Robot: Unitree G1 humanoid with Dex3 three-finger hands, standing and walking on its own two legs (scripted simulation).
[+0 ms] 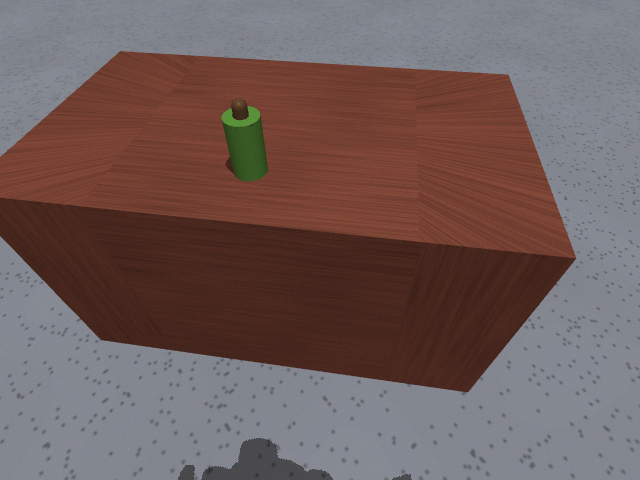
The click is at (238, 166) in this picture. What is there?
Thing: necked bottle
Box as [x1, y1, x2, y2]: [221, 98, 267, 180]
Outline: 236,98 232,101 231,107 226,110 221,117 235,176 242,180 255,180 262,177 267,171 260,115 258,110 253,107 247,106 244,100
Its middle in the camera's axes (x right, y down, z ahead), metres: -0.16 -0.21 +0.81
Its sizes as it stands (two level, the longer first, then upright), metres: 0.078 0.078 0.175
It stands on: a support 0.70 m high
